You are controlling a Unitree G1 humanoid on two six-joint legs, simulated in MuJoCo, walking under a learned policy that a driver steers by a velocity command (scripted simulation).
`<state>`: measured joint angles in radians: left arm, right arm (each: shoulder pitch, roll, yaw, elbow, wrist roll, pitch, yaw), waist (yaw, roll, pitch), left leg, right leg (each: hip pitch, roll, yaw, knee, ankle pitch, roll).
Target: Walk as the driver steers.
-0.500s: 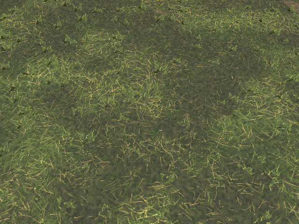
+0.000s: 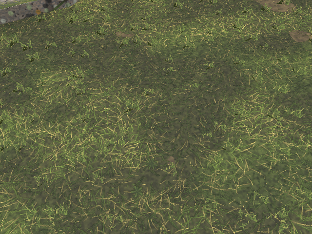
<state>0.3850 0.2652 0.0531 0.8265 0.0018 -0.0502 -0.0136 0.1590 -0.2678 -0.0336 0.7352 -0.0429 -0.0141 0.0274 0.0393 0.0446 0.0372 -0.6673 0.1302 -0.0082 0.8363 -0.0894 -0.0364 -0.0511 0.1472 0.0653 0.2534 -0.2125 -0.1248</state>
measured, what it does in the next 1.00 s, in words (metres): walks ahead: left foot, then right foot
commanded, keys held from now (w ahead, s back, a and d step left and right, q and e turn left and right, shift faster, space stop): w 0.62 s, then q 0.38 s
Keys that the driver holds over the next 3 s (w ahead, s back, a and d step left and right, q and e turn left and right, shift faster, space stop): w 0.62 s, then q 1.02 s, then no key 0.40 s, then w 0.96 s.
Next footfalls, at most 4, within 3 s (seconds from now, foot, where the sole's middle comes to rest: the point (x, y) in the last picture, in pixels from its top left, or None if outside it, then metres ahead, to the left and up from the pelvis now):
0.20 left None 0.29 0.13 -0.78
0.72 right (192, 210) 0.57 -0.07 -0.78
1.22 left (144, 220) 0.53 0.13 -0.78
1.72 right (187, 206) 0.59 -0.05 -0.78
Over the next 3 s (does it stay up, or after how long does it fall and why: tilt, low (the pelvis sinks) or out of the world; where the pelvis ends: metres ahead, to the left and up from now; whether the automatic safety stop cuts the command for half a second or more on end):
stays up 0.78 0.19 -0.02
